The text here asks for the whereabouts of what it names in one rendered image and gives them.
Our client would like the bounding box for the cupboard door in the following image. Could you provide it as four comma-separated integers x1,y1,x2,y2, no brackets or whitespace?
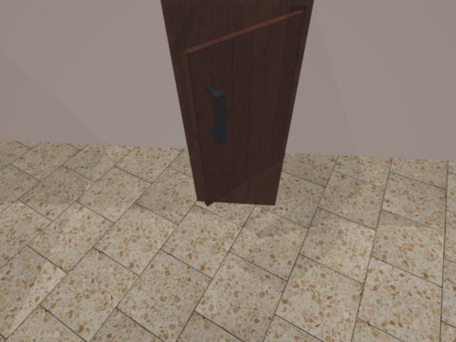
182,9,305,206

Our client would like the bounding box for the handle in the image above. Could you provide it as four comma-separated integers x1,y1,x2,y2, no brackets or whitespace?
204,85,227,145

